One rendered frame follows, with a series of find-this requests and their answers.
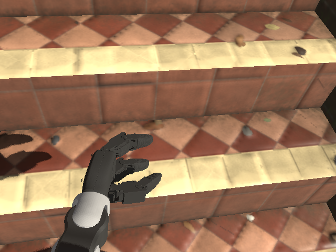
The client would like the left robot hand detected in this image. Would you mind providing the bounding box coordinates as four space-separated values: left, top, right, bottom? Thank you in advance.
81 132 162 204

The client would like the left robot forearm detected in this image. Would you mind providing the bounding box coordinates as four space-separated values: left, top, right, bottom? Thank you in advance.
51 192 110 252

